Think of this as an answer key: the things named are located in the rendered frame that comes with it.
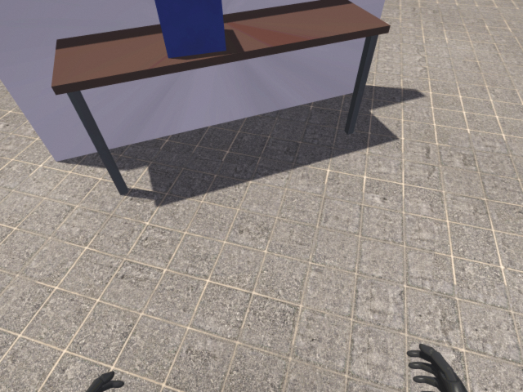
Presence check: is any left robot hand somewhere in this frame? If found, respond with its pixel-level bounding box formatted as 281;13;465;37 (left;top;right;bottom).
86;371;124;392

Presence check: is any carton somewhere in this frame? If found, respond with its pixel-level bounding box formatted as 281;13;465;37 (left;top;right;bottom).
155;0;226;58

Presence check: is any table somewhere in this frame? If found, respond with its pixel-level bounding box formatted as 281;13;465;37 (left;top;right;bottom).
51;0;391;195

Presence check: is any right robot hand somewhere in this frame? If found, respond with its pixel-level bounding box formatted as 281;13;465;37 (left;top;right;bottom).
407;344;467;392

